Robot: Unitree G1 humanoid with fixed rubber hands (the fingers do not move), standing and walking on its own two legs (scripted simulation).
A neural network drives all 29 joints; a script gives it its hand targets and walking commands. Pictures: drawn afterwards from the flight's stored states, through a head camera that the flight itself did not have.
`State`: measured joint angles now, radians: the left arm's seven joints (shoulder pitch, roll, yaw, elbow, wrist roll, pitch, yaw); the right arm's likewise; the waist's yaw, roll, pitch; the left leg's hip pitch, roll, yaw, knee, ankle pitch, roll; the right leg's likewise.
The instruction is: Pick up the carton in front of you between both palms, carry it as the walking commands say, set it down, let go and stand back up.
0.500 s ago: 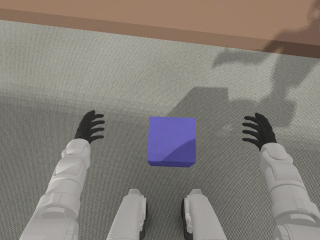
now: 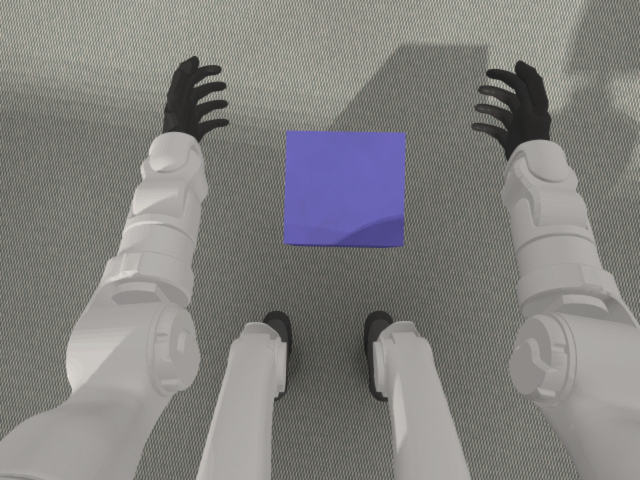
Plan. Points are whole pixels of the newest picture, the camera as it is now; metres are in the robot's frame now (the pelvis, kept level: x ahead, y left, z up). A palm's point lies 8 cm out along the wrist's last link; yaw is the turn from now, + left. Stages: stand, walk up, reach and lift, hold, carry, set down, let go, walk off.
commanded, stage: reach and lift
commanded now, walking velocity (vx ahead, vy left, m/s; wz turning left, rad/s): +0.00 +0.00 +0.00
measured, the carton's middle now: (341, 198) +0.47 -0.03 -0.49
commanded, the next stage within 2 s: none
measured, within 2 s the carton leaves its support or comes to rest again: leaves its support in 1.50 s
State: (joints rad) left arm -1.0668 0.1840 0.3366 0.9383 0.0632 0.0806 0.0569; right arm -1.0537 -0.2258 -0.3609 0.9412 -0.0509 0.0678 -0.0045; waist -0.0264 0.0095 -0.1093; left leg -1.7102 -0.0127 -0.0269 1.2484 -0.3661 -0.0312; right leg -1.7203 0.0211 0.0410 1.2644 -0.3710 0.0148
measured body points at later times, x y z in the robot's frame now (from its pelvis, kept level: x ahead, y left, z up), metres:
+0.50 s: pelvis -0.04 +0.01 -0.19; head +0.31 -0.01 +0.09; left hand +0.49 +0.17 -0.36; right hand +0.48 -0.22 -0.36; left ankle +0.08 +0.13 -0.58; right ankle +0.08 -0.12 -0.58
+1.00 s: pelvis -0.04 +0.01 -0.25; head +0.33 -0.01 +0.02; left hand +0.51 +0.16 -0.43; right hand +0.48 -0.20 -0.43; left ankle +0.08 +0.13 -0.58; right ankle +0.07 -0.12 -0.58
